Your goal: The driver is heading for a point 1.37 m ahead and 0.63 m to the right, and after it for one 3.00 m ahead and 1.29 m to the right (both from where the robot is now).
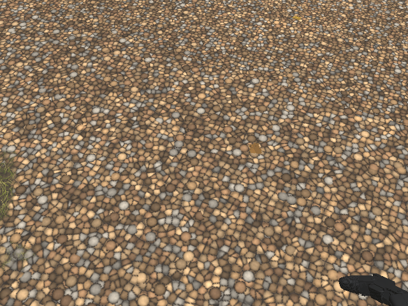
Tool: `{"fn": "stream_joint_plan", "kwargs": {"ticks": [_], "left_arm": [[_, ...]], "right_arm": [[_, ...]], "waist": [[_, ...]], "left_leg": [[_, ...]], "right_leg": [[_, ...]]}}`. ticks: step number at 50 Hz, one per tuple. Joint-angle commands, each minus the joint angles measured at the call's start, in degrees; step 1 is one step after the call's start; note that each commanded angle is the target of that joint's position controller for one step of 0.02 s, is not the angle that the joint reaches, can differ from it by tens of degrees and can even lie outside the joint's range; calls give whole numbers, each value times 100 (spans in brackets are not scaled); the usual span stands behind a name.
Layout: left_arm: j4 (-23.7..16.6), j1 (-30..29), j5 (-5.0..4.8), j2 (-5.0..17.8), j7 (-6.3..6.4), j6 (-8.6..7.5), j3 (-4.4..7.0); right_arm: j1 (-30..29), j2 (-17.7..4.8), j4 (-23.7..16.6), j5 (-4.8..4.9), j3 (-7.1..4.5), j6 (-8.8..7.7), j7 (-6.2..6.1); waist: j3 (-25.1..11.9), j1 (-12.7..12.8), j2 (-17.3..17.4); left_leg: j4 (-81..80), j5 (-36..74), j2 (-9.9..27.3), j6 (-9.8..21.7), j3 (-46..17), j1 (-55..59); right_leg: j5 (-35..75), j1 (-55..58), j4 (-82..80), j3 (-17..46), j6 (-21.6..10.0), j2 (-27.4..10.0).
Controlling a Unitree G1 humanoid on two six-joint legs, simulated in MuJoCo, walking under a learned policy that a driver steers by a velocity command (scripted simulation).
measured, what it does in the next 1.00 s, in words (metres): walks ahead, turning right: left foot, then right foot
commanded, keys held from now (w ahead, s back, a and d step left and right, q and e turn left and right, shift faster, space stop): e+shift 0.78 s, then shift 0.22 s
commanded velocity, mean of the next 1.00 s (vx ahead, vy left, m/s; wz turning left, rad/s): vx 0.09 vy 0.00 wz -0.89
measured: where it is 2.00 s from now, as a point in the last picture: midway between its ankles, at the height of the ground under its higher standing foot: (313, 236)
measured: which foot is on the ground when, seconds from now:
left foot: up 0.00-0.12, down 0.14-0.56, up 0.58-0.92, down 0.94-1.00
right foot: down 0.00-0.12, up 0.14-0.54, down 0.56-0.94, up 0.96-1.00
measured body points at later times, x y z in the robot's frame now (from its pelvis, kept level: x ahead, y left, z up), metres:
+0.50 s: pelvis +0.17 +0.04 -0.01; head +0.19 +0.01 +0.44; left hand +0.47 +0.18 -0.08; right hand +0.14 -0.26 -0.12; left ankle +0.29 +0.11 -0.74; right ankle +0.15 -0.07 -0.71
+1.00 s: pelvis +0.21 +0.02 -0.01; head +0.24 +0.01 +0.44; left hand +0.52 +0.08 -0.12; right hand +0.09 -0.26 -0.10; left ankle +0.30 +0.07 -0.74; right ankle +0.13 -0.05 -0.72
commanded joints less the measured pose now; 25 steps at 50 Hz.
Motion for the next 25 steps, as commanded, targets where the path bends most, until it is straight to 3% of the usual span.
{"fn": "stream_joint_plan", "kwargs": {"ticks": [1,3,4,5,6,7,8,9,10,11,12,14,17,20,23,25], "left_arm": [[-457,-366,-39,891,66,18,268],[-492,-266,-13,897,121,104,301],[-559,-356,22,961,154,116,327],[-636,-522,45,1047,182,106,359],[-699,-679,-9,1013,173,68,350],[-873,-371,-90,459,157,25,210],[-992,668,-216,236,252,70,159],[-765,965,106,610,274,173,190],[-829,402,160,697,204,248,208],[-914,-284,235,827,134,340,247],[-1046,-576,211,839,27,426,277],[-1131,-560,111,635,-70,596,215],[-1305,-738,104,389,-95,634,126],[-1557,-1126,98,357,-184,683,81],[-1710,-1407,37,415,-256,698,89],[-1794,-1547,14,451,-279,669,115]], "right_arm": [[200,-419,-234,101,-86,53,5],[153,-520,-269,129,-101,32,-44],[307,-670,-235,125,-146,1,-99],[660,-829,-127,122,-199,-41,-162],[1308,-966,55,90,-244,-124,-228],[1856,-1315,80,46,-311,-177,-291],[1759,-1490,-135,5,-359,-84,-256],[1567,-1232,-156,134,-409,36,-252],[1010,-957,-296,167,-385,84,-345],[684,-494,-348,144,-234,164,-375],[575,-456,-305,118,-200,211,-398],[647,-635,-139,90,-286,225,-343],[803,-709,-36,49,-370,196,-254],[682,-822,-85,22,-449,239,-195],[671,-1010,-128,-12,-550,312,-146],[847,-1127,-97,22,-615,376,-99]], "waist": [[-709,-215,-379],[-807,-114,-447],[-860,-200,-470],[-950,-397,-475],[-1110,-757,-324],[-1789,-744,463],[-2732,-220,1331],[-2955,-158,754],[-2569,-217,797],[-1754,-295,314],[-1305,-283,573],[-876,-186,765],[-982,-152,723],[-957,-136,844],[-884,-215,994],[-858,-306,901]], "left_leg": [[-1176,1258,-819,20,801,2101],[-1748,1427,-959,67,571,2462],[-2039,1379,-985,106,367,2683],[-2346,1425,-951,156,200,2967],[-2864,1995,-676,261,72,3584],[-2532,3645,829,575,-971,4805],[-2202,5855,2734,1450,-2854,5756],[-2036,5359,2646,1835,-3116,5467],[-2580,2924,2363,1979,-2881,4728],[-2977,1645,1724,1641,-1952,3836],[-3189,1402,1365,1419,-1266,3317],[-3352,1856,1088,1324,-379,2662],[-3349,2168,1205,1389,164,2703],[-3462,1139,1341,1304,605,2409],[-3386,176,1382,1068,1031,2183],[-3121,-200,1510,904,1183,2316]], "right_leg": [[4532,-1211,41,550,11,-622],[3917,-977,419,1029,271,-657],[3707,-800,731,1313,374,-688],[3612,-591,1252,1456,472,-663],[3284,-582,2263,1266,613,-460],[364,-1168,3934,656,765,-188],[-3145,-2082,5239,-52,813,299],[-2537,-2265,5980,-212,816,-395],[-1769,-2534,6111,-395,837,-578],[-1326,-2508,5701,-466,897,-831],[-1174,-2390,5438,-477,963,-911],[-1029,-2059,5048,-627,1025,-997],[-934,-1955,4365,-791,983,-1097],[-661,-1579,3475,-931,876,-1350],[-738,-1011,2634,-1288,783,-1283],[-849,-802,2057,-1459,707,-1192]]}}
